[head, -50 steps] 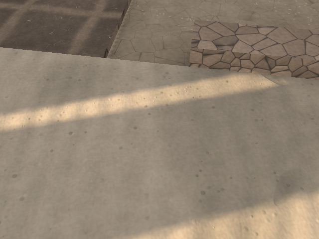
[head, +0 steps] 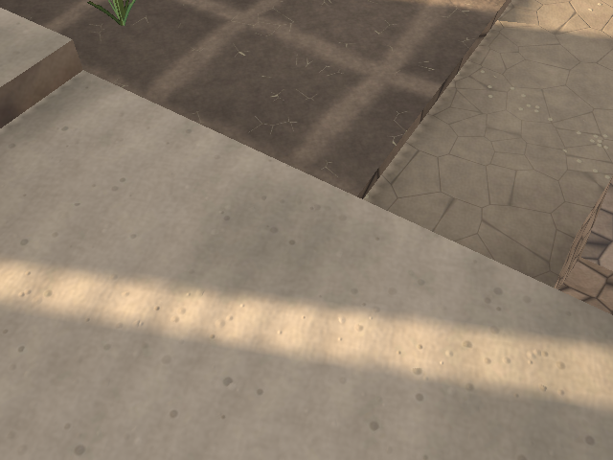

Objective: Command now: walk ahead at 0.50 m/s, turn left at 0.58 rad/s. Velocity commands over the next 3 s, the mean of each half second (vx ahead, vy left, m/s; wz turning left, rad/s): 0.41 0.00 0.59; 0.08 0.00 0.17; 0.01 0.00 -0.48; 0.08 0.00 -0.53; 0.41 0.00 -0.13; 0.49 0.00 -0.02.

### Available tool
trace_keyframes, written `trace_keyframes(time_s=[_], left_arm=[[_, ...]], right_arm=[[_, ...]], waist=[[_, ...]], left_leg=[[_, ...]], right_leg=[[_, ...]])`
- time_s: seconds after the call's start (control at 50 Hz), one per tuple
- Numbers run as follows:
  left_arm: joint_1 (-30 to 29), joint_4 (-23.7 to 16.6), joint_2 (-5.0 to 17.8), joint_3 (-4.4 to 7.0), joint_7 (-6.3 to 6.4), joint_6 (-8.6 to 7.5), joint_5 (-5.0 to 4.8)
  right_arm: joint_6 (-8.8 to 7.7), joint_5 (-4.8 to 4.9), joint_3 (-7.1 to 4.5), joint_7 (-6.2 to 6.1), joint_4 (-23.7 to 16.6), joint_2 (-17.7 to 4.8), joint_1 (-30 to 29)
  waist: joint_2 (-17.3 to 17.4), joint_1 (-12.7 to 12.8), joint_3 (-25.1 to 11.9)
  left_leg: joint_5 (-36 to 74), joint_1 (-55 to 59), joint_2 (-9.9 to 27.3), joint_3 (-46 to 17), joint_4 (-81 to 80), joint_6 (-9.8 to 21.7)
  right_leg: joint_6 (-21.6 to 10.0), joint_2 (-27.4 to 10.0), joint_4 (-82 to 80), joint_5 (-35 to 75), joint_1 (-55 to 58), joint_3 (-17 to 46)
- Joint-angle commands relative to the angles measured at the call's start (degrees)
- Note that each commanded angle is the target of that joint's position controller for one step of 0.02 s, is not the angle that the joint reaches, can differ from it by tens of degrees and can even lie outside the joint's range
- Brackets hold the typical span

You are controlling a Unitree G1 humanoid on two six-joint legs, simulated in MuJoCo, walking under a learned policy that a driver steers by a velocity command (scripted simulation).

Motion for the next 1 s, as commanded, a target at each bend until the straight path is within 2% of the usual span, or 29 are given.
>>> trace_keyframes(time_s=[0.02, 0.06, 0.1, 0.18, 0.24, 0.26, 0.28, 0.3, 0.32, 0.34, 0.36, 0.38, 0.4, 0.44, 0.48, 0.56, 0.62, 0.68, 0.72, 0.74, 0.76, 0.78, 0.8, 0.82, 0.84, 0.88, 0.92, 0.96, 1.0], left_arm=[[-0.22, -3.88, 3.87, 1.05, 0.35, 0.67, 0.84], [-5.28, -5.32, 2.75, 0.43, 0.21, 0.78, 0.93], [-9.06, -6.42, 1.94, -0.07, -0.28, 0.6, 0.54], [-13.0, -8.63, 4.26, 0.18, -1.02, 0.15, -0.39], [-10.55, -8.69, 6.66, 0.89, -1.45, -0.95, -0.52], [-6.17, -7.5, 7.52, 1.41, -1.3, -1.29, -0.32], [0.18, -6.45, 9.58, 2.2, -0.95, -1.54, 0.88], [8.55, -5.89, 13.25, 3.03, -0.53, -1.24, 1.76], [10.1, -4.52, 15.17, 3.3, -1.03, -0.34, 2.28], [7.02, -6.65, 8.75, 1.89, -1.18, 0.12, 0.97], [4.1, -7.77, 5.35, 0.89, -0.98, 0.72, 0.6], [1.4, -8.04, 4.75, 0.35, -1.01, 1.38, 0.89], [-0.21, -7.54, 4.31, 0.17, -1.03, 1.83, 0.9], [-1.26, -6.64, 5.0, 0.3, -0.98, 2.06, 1.5], [-1.58, -6.13, 7.08, 1.0, -0.51, 2.29, 1.46], [-2.64, -5.99, 8.85, 1.59, 0.6, 3.79, 0.5], [-2.37, -5.58, 9.92, 1.8, 0.73, 4.83, 0.11], [0.48, -4.1, 11.29, 2.04, 0.12, 5.48, -0.87], [-0.31, -3.37, 11.23, 1.68, -0.29, 5.67, -1.87], [0.37, -2.46, 9.54, 0.98, -0.58, 5.54, -2.16], [3.27, -1.59, 5.96, -0.45, -1.16, 4.96, -0.81], [5.59, -2.36, 1.39, -2.51, -2.38, 4.2, 2.28], [5.52, -1.86, 2.83, -2.31, -2.4, 4.77, 0.92], [2.28, -2.19, 7.2, -1.2, -2.14, 5.46, -0.67], [1.1, -2.31, 8.08, -0.66, -1.64, 6.11, -1.19], [2.99, -0.93, 9.86, 0.43, -0.22, 7.87, -0.67], [5.23, -0.43, 9.29, 0.93, 0.58, 8.93, -1.09], [4.98, -0.92, 7.7, 1.0, 1.17, 9.66, -1.24], [3.31, -2.11, 5.95, 0.62, 1.17, 10.08, -1.01]], right_arm=[[-1.2, 0.2, -1.87, -1.27, -4.56, -9.04, -0.47], [-0.9, 0.42, -2.09, -1.79, -4.56, -9.76, 0.8], [-0.55, 0.6, -2.13, -1.87, -4.28, -9.76, 2.53], [-0.21, 0.95, -1.93, -1.85, -3.15, -9.17, 5.74], [0.2, 0.63, -2.08, -2.37, -3.56, -9.38, 5.31], [0.31, 0.47, -1.82, -2.42, -4.16, -8.68, 4.33], [0.21, 0.16, -1.09, -2.25, -5.35, -6.59, 2.84], [0.23, -0.99, -0.18, -2.37, -7.06, -3.98, 3.28], [-0.01, 0.94, 0.27, -2.42, -8.08, -2.77, 13.33], [0.48, 1.18, -0.91, -2.71, -5.82, -9.32, 13.79], [1.29, 0.72, -1.73, -2.76, -6.78, -11.94, 7.78], [2.11, 0.26, -2.01, -2.93, -7.46, -11.58, 4.99], [2.74, -0.17, -2.28, -2.97, -8.3, -10.91, 3.62], [4.02, 0.59, -1.81, -2.68, -9.12, -7.28, 4.58], [4.57, 0.66, -1.35, -2.66, -11.03, -5.68, 2.85], [4.74, 0.24, -1.08, -1.79, -13.03, -5.77, -0.44], [4.9, 0.12, -1.06, -0.67, -14.66, -6.08, -4.15], [5.23, -0.36, -1.07, 0.05, -16.66, -6.13, -7.34], [4.93, -0.58, -0.98, 0.15, -16.08, -5.61, -5.49], [4.52, -0.94, -1.11, -0.09, -14.78, -6.08, -3.06], [4.2, -1.66, -1.67, -0.85, -14.15, -9.29, -0.7], [4.21, -3.39, -1.27, -1.97, -15.17, -11.87, -0.5], [3.85, -3.68, 0.17, -1.87, -14.11, -7.19, -0.96], [3.32, -3.38, 0.42, -1.4, -13.67, -6.45, -2.91], [2.85, -3.09, 0.13, -1.35, -12.92, -7.48, -4.98], [2.44, -2.29, -0.64, -1.82, -12.5, -9.98, -8.6], [2.61, -2.23, -0.97, -2.58, -11.98, -10.39, -9.93], [2.91, -2.1, -0.75, -3.23, -11.34, -8.86, -10.76], [3.19, -2.13, -0.68, -3.74, -10.5, -7.93, -11.28]], waist=[[1.74, 1.92, -4.46], [2.97, 0.25, -3.24], [4.66, -1.53, -2.96], [6.15, -2.96, -2.78], [7.83, -0.81, -3.28], [8.13, 1.65, -4.85], [6.76, 4.88, -9.63], [-1.21, 7.31, -17.63], [-21.41, 1.94, -23.38], [-12.31, 2.44, -19.51], [-6.23, 3.71, -13.16], [-1.57, 2.5, -9.93], [-1.42, 1.32, -7.22], [-5.11, -0.25, -5.56], [-6.41, -0.23, -5.89], [-5.07, 0.47, -8.74], [-5.36, 1.63, -7.31], [-5.36, 2.74, -6.2], [-5.21, 0.78, -6.47], [-4.05, -0.4, -7.26], [1.36, -0.13, -10.97], [13.0, 2.32, -15.66], [13.82, 0.57, -18.88], [10.37, -0.11, -15.29], [9.77, 0.33, -12.54], [9.01, 1.69, -9.57], [8.7, 2.66, -8.54], [8.26, 2.44, -7.62], [8.39, 1.79, -6.9]], left_leg=[[18.51, 4.45, 15.25, -15.27, -9.71, 11.42], [16.52, 1.72, 12.61, -12.68, -9.37, 9.35], [12.85, 0.15, 11.05, -11.93, -8.69, 7.39], [6.3, 4.0, 13.11, -17.42, -5.36, 5.9], [6.55, 8.11, 14.56, -22.11, 0.05, 4.8], [9.38, 7.67, 12.89, -21.9, 3.75, 3.75], [12.61, 4.64, 9.3, -19.08, 13.75, 1.51], [-0.98, -4.06, 3.95, -12.65, 31.21, -1.61], [-29.8, -21.79, -1.37, -9.41, 46.34, -4.69], [-27.68, -25.93, 3.81, -11.35, 53.31, -5.94], [-23.53, -26.7, 5.23, -9.16, 54.85, -7.03], [-20.76, -24.57, 7.19, -6.96, 53.94, -7.92], [-19.08, -23.27, 8.85, -6.04, 51.38, -8.3], [-16.4, -18.84, 10.0, -3.25, 46.75, -8.53], [-13.33, -19.65, 10.44, -2.11, 41.75, -9.25], [-3.18, -16.71, 11.38, -0.6, 31.18, -9.19], [-0.13, -12.9, 10.85, 1.62, 23.77, -8.11], [-4.98, -10.42, 9.35, 2.32, 17.61, -6.66], [-2.74, -5.33, 7.68, 3.0, 7.76, -4.89], [5.01, 2.08, 6.85, 3.14, -0.17, -3.48], [23.5, 13.54, 12.79, -3.16, -1.87, -1.75], [48.62, 25.84, 26.58, -15.96, 3.78, 4.55], [41.3, 20.84, 29.96, -18.22, 2.51, 11.99], [35.59, 17.3, 26.93, -15.13, 1.0, 11.47], [31.81, 15.46, 24.82, -12.23, 0.34, 9.3], [29.28, 8.64, 24.18, -8.51, -1.39, 7.84], [26.69, 4.93, 23.82, -5.21, -2.73, 8.09], [20.06, 4.25, 23.59, -2.97, -3.85, 7.86], [14.37, 4.21, 23.41, -1.25, -4.37, 7.5]], right_leg=[[1.97, -0.6, -9.47, 5.4, -4.44, -0.28], [2.39, 1.37, -19.83, 13.73, -2.39, -1.08], [2.05, 3.75, -28.54, 21.44, 1.25, -1.62], [0.97, 5.4, -35.64, 23.13, 3.78, 0.36], [-1.07, 5.59, -38.5, 17.06, 7.46, 1.03], [-2.3, 5.94, -40.6, 16.94, 13.41, 0.07], [-4.77, 2.14, -39.95, 19.45, 24.22, 2.5], [-7.97, -8.39, -37.81, 28.13, 39.23, 12.45], [-18.0, -20.72, -41.73, 29.07, 52.34, 36.82], [-16.88, -20.12, -42.0, 25.76, 48.44, 35.66], [-14.64, -17.36, -41.59, 30.87, 41.09, 24.47], [-13.49, -14.68, -42.19, 37.04, 33.83, 17.18], [-13.13, -12.61, -43.07, 40.2, 28.28, 12.71], [-12.71, -9.44, -46.72, 40.03, 21.42, 5.66], [-14.31, -10.16, -48.75, 42.46, 21.77, 2.61], [-14.22, -10.88, -49.93, 39.12, 24.13, -3.28], [-12.83, -10.45, -49.74, 33.19, 23.51, -7.12], [-12.58, -11.76, -46.94, 31.71, 25.42, -5.59], [-11.06, -10.99, -42.53, 30.8, 26.22, -4.89], [-8.81, -8.88, -38.79, 28.11, 23.83, -5.67], [-4.5, -5.02, -33.02, 20.19, 18.46, -8.2], [0.39, -0.13, -23.5, -8.79, 6.8, -9.75], [2.57, -0.11, -18.07, -20.69, 5.83, -3.51], [3.21, -0.22, -14.48, -20.63, 5.13, -1.8], [3.34, 0.02, -12.62, -18.83, 2.98, -1.43], [4.22, 0.51, -8.39, -13.75, 4.78, -0.93], [4.76, 2.03, -3.25, -10.97, 5.56, -2.4], [4.63, 1.84, -3.26, -8.69, 4.34, -2.93], [4.14, 1.15, -7.44, -6.73, 4.53, -3.51]])
Next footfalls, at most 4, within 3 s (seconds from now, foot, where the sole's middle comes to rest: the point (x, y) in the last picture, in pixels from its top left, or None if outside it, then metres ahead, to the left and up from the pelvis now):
0.28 right None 0.35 -0.13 -0.78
0.76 left None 0.33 0.14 -0.78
1.18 right None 0.36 -0.10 -0.78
1.72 left None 0.37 0.12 -0.78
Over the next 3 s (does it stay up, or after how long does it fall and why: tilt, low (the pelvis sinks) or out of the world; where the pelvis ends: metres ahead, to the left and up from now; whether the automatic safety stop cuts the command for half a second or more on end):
stays up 0.81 -0.18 0.00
